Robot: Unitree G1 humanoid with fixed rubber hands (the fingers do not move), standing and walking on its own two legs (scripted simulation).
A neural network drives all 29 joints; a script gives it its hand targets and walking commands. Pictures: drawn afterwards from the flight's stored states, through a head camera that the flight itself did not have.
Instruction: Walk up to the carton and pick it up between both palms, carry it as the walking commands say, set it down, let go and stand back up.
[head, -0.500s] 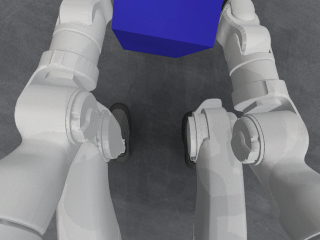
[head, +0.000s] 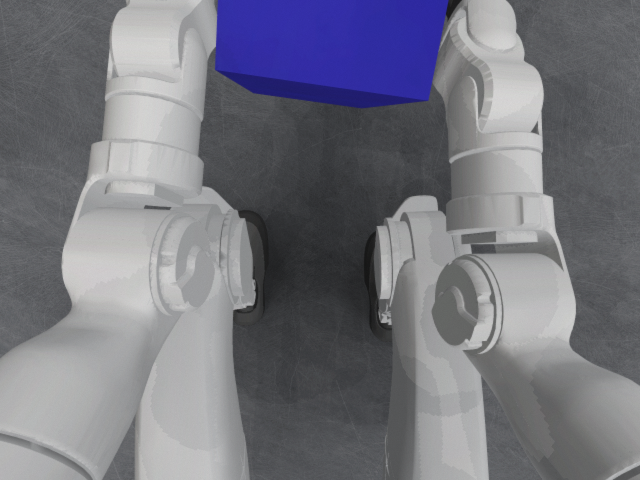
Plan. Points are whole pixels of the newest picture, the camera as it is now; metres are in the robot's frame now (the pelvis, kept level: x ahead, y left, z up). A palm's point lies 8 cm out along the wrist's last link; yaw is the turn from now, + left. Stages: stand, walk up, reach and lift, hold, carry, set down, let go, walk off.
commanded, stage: reach and lift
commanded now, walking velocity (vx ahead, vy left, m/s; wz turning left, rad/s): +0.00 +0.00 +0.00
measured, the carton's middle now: out of the picture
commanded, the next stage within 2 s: none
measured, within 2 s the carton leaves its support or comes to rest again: neither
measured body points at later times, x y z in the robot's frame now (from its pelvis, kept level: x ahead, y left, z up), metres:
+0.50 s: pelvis -0.01 +0.00 +0.05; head +0.30 +0.01 +0.36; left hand +0.53 +0.14 -0.03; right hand +0.52 -0.11 -0.03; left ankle +0.16 +0.13 -0.37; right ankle +0.13 -0.13 -0.37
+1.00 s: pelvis -0.01 +0.00 +0.10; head +0.28 +0.01 +0.44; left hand +0.52 +0.14 +0.04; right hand +0.50 -0.11 +0.05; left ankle +0.16 +0.13 -0.37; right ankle +0.13 -0.13 -0.37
